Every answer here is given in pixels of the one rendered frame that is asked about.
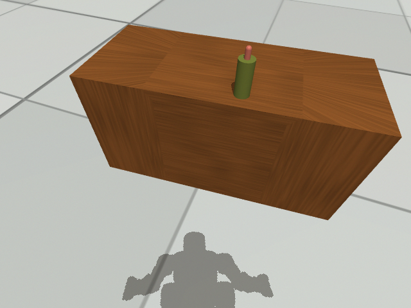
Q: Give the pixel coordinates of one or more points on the bottle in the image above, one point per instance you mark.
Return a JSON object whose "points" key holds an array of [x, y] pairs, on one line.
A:
{"points": [[244, 74]]}

